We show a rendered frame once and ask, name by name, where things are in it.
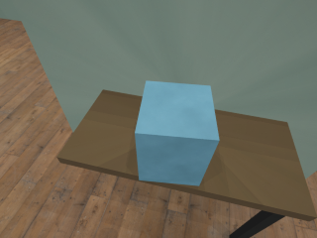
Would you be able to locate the table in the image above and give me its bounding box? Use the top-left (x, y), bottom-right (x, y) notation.
top-left (57, 89), bottom-right (317, 238)

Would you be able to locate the carton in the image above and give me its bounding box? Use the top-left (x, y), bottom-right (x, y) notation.
top-left (135, 80), bottom-right (220, 186)

